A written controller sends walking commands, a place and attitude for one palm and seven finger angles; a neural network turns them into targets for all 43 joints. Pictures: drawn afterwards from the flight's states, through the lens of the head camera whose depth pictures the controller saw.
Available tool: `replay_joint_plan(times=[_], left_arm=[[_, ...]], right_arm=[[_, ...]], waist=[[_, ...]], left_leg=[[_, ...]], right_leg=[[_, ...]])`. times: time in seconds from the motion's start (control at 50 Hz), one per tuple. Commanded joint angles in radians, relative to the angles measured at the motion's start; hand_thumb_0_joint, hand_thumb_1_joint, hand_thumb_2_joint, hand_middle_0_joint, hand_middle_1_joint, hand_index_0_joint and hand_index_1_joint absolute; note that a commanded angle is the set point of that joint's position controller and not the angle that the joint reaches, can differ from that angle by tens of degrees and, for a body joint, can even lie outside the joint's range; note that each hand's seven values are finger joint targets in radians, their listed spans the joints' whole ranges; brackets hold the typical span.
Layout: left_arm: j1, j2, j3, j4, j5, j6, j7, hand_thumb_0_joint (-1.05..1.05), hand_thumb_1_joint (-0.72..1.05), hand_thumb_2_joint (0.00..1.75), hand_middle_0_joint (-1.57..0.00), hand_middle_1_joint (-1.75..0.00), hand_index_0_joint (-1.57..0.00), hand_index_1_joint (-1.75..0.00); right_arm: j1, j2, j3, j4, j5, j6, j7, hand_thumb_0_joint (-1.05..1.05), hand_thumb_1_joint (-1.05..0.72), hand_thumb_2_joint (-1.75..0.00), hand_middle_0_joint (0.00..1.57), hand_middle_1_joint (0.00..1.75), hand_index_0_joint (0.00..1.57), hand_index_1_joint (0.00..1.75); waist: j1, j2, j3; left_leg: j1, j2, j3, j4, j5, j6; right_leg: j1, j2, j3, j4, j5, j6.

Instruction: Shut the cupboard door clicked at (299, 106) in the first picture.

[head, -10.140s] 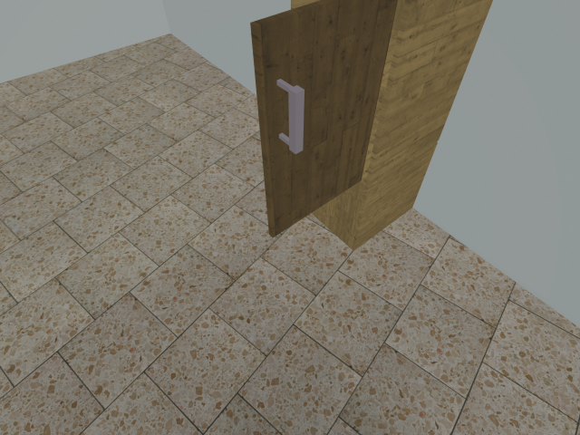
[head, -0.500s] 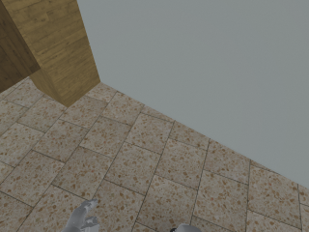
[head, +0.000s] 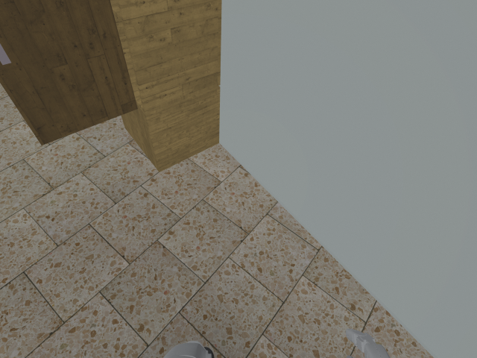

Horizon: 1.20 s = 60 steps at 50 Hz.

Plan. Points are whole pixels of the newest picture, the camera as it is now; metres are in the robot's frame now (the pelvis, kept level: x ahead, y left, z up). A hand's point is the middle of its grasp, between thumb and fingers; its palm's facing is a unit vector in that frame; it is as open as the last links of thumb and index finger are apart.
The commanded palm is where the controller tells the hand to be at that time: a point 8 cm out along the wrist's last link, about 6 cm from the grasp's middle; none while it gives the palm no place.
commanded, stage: walk to a spot facing it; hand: left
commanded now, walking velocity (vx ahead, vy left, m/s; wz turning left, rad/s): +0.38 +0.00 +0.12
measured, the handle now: out of the picture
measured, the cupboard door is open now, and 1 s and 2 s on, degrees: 91 91 91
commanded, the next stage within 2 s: turn to face it in 0.50 s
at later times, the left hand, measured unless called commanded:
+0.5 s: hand (172, 241) +0.36 +0.19 -0.14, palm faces -0.07 -0.98 -0.20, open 7.3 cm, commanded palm none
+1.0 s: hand (177, 237) +0.39 +0.19 -0.18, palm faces +0.22 -0.96 -0.17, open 7.3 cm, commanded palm none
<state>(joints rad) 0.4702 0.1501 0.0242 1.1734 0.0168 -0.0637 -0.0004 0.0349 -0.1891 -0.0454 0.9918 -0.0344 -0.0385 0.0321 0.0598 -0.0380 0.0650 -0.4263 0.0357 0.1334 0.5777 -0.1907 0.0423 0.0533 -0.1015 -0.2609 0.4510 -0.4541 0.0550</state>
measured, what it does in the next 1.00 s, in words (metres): walks ahead: right foot, then left foot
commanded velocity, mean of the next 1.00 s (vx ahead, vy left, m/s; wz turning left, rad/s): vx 0.19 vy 0.00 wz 0.21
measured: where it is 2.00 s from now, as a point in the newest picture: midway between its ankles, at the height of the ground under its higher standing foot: (246, 297)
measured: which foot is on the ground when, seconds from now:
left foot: down 0.00-0.58, up 0.60-0.98, down 1.00-1.00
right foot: down 0.00-0.02, up 0.04-0.56, down 0.58-1.00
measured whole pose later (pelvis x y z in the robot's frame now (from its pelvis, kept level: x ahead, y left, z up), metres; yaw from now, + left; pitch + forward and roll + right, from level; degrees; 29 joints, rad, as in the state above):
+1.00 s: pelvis +0.38 -0.01 +0.00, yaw +10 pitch -1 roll -1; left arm 0.23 0.21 0.06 1.02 0.01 -0.01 0.01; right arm 0.12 -0.22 -0.05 0.99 -0.03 0.01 0.01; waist 0.00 -0.04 0.07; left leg -0.38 0.05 0.12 0.62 -0.21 -0.03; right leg -0.16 -0.11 -0.28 0.61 -0.41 0.01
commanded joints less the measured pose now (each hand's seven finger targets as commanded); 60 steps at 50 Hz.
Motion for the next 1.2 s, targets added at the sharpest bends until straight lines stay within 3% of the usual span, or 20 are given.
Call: replay_joint_plan(times=[0.0,0.04,0.12,0.3,0.44,0.48,0.52,0.54,0.56,0.6,0.64,0.74,0.86,0.94,0.96,0.98,1.0,1.02,1.1,1.18], left_arm=[[-0.081,0.111,0.011,-0.146,-0.008,-0.03,-0.005,0.0,0.9,0.9,-0.2,-0.3,-0.2,-0.3],[-0.195,0.113,0.021,-0.169,-0.003,-0.018,0.004,0.0,0.9,0.9,-0.2,-0.3,-0.2,-0.3],[-0.095,0.041,0.025,-0.122,0.018,0.027,-0.012,0.0,0.9,0.9,-0.2,-0.3,-0.2,-0.3],[-0.32,0.061,0.036,-0.214,0.011,0.046,-0.03,0.0,0.9,0.9,-0.2,-0.3,-0.2,-0.3],[-0.487,0.08,0.02,-0.279,0.004,0.031,-0.033,0.0,0.9,0.9,-0.2,-0.3,-0.2,-0.3],[-0.443,0.09,0.02,-0.271,0.005,0.022,-0.03,0.0,0.9,0.9,-0.2,-0.3,-0.2,-0.3],[-0.219,0.132,0.035,-0.201,0.008,0.005,-0.022,0.0,0.9,0.9,-0.2,-0.3,-0.2,-0.3],[-0.058,0.208,0.059,-0.153,0.015,-0.006,-0.009,0.0,0.9,0.9,-0.2,-0.3,-0.2,-0.3],[0.068,0.295,0.082,-0.117,0.009,-0.009,0.0,0.0,0.9,0.9,-0.2,-0.3,-0.2,-0.3],[-0.063,0.238,0.058,-0.144,-0.009,-0.007,0.013,0.0,0.9,0.9,-0.2,-0.3,-0.2,-0.3],[-0.206,0.159,0.036,-0.176,-0.009,-0.007,0.018,0.0,0.9,0.9,-0.2,-0.3,-0.2,-0.3],[-0.256,0.125,0.028,-0.177,-0.003,-0.012,0.019,0.0,0.9,0.9,-0.2,-0.3,-0.2,-0.3],[-0.225,0.176,0.056,-0.187,0.005,0.013,0.024,0.0,0.9,0.9,-0.2,-0.3,-0.2,-0.3],[-0.236,0.217,0.065,-0.199,0.001,0.035,0.019,0.0,0.9,0.9,-0.2,-0.3,-0.2,-0.3],[-0.233,0.204,0.064,-0.218,-0.005,0.042,0.017,0.0,0.9,0.9,-0.2,-0.3,-0.2,-0.3],[-0.245,0.142,0.05,-0.26,-0.018,0.048,0.012,0.0,0.9,0.9,-0.2,-0.3,-0.2,-0.3],[-0.3,0.168,0.044,-0.289,-0.006,0.062,0.019,0.0,0.9,0.9,-0.2,-0.3,-0.2,-0.3],[-0.311,0.171,0.052,-0.313,-0.003,0.065,0.02,0.0,0.9,0.9,-0.2,-0.3,-0.2,-0.3],[-0.272,0.166,0.061,-0.277,0.009,0.088,0.014,0.0,0.9,0.9,-0.2,-0.3,-0.2,-0.3],[-0.254,0.16,0.056,-0.29,0.006,0.094,0.014,0.0,0.9,0.9,-0.2,-0.3,-0.2,-0.3]], right_arm=[[0.503,-0.271,-0.065,0.07,0.007,-0.013,-0.041,0.0,-0.9,-0.9,0.2,0.3,0.2,0.3],[0.363,-0.216,-0.056,0.04,0.016,-0.019,-0.05,0.0,-0.9,-0.9,0.2,0.3,0.2,0.3],[0.253,-0.09,-0.017,0.022,0.017,-0.045,-0.053,0.0,-0.9,-0.9,0.2,0.3,0.2,0.3],[0.374,-0.089,-0.013,0.059,0.016,-0.053,-0.055,0.0,-0.9,-0.9,0.2,0.3,0.2,0.3],[0.495,-0.108,-0.006,0.124,0.0,-0.044,-0.057,0.0,-0.9,-0.9,0.2,0.3,0.2,0.3],[0.496,-0.117,-0.003,0.137,0.001,-0.041,-0.06,0.0,-0.9,-0.9,0.2,0.3,0.2,0.3],[0.469,-0.13,-0.004,0.138,0.014,-0.039,-0.06,0.0,-0.9,-0.9,0.2,0.3,0.2,0.3],[0.454,-0.099,-0.003,0.122,0.028,-0.042,-0.051,0.0,-0.9,-0.9,0.2,0.3,0.2,0.3],[0.483,-0.057,0.003,0.098,0.04,-0.048,-0.054,0.0,-0.9,-0.9,0.2,0.3,0.2,0.3],[0.37,-0.059,-0.004,0.089,0.042,-0.035,-0.055,0.0,-0.9,-0.9,0.2,0.3,0.2,0.3],[0.361,-0.011,0.0,0.094,0.028,0.0,-0.051,0.0,-0.9,-0.9,0.2,0.3,0.2,0.3],[0.365,0.033,0.005,0.099,0.022,0.04,-0.034,0.0,-0.9,-0.9,0.2,0.3,0.2,0.3],[0.163,-0.004,-0.002,-0.003,0.018,0.045,-0.017,0.0,-0.9,-0.9,0.2,0.3,0.2,0.3],[0.182,-0.079,-0.017,-0.028,0.008,0.045,-0.012,0.0,-0.9,-0.9,0.2,0.3,0.2,0.3],[0.248,-0.15,-0.033,-0.029,0.003,0.041,-0.017,0.0,-0.9,-0.9,0.2,0.3,0.2,0.3],[0.31,-0.268,-0.06,-0.034,-0.002,0.035,-0.025,0.0,-0.9,-0.9,0.2,0.3,0.2,0.3],[0.324,-0.299,-0.062,-0.026,0.009,0.044,-0.038,0.0,-0.9,-0.9,0.2,0.3,0.2,0.3],[0.28,-0.303,-0.063,-0.05,0.007,0.045,-0.042,0.0,-0.9,-0.9,0.2,0.3,0.2,0.3],[0.126,-0.225,-0.04,-0.111,0.008,0.041,-0.054,0.0,-0.9,-0.9,0.2,0.3,0.2,0.3],[0.125,-0.236,-0.047,-0.123,0.011,0.042,-0.05,0.0,-0.9,-0.9,0.2,0.3,0.2,0.3]], waist=[[-0.231,0.24,-0.298],[-0.17,0.052,-0.124],[-0.061,0.17,-0.008],[-0.072,0.117,0.039],[-0.121,0.111,0.055],[-0.094,0.12,0.025],[0.007,0.088,-0.083],[0.071,-0.018,-0.188],[0.082,-0.21,-0.311],[0.032,-0.045,-0.168],[-0.052,-0.061,-0.03],[-0.102,-0.112,-0.068],[-0.053,-0.107,-0.064],[-0.096,-0.047,-0.096],[-0.134,0.097,-0.145],[-0.16,0.382,-0.186],[-0.162,0.276,-0.224],[-0.139,0.179,-0.166],[-0.072,0.177,-0.094],[-0.069,0.15,-0.15]], left_leg=[[0.761,0.397,-0.633,-0.234,0.143,0.235],[0.47,0.373,-0.522,-0.289,0.097,0.215],[0.224,0.231,-0.246,-0.378,0.115,0.115],[0.354,0.207,-0.157,-0.437,0.217,0.113],[0.464,0.246,-0.122,-0.343,0.489,0.1],[0.489,0.239,-0.101,-0.255,0.689,0.09],[0.391,0.182,-0.067,0.007,0.765,0.041],[0.138,0.114,-0.034,0.239,0.533,0.004],[-0.111,-0.056,0.003,0.598,-0.326,-0.05],[-0.136,0.03,-0.152,0.724,-0.315,-0.039],[-0.082,0.078,-0.167,0.653,-0.218,-0.052],[0.009,0.064,-0.073,0.408,-0.129,-0.095],[-0.028,0.046,-0.03,0.196,-0.135,-0.093],[0.187,-0.004,-0.001,-0.01,-0.007,-0.066],[0.322,0.076,-0.125,-0.093,0.187,-0.016],[0.427,0.355,-0.514,-0.18,0.554,0.143],[0.416,0.409,-0.565,-0.194,0.581,0.217],[0.313,0.398,-0.514,-0.216,0.352,0.219],[0.183,0.24,-0.417,-0.272,0.12,0.127],[0.228,0.203,-0.388,-0.253,0.133,0.122]], right_leg=[[-0.671,0.036,0.133,0.808,-0.076,-0.043],[-0.717,-0.034,0.219,0.913,0.002,-0.053],[-0.608,-0.066,0.236,0.748,0.176,-0.03],[-0.721,-0.039,0.216,0.46,0.389,-0.023],[-0.63,0.017,0.171,0.222,0.291,-0.081],[-0.526,0.06,0.144,0.157,0.244,-0.108],[-0.184,0.097,0.129,0.052,0.339,-0.131],[0.14,-0.05,0.301,0.075,0.487,-0.181],[0.352,-0.36,0.685,0.005,0.786,-0.309],[0.08,-0.333,0.552,-0.087,0.845,-0.303],[-0.187,-0.268,0.359,-0.156,0.791,-0.223],[-0.271,-0.203,0.147,-0.18,0.766,-0.183],[-0.16,-0.259,0.139,-0.092,0.742,-0.178],[-0.227,-0.232,0.069,0.125,0.666,-0.103],[-0.33,-0.174,0.035,0.302,0.521,-0.05],[-0.565,-0.015,0.037,0.576,-0.151,0.026],[-0.593,0.006,0.201,0.698,-0.248,0.012],[-0.586,-0.008,0.236,0.729,-0.206,0.0],[-0.598,-0.006,0.273,0.724,0.015,0.013],[-0.56,0.019,0.263,0.598,0.032,0.025]])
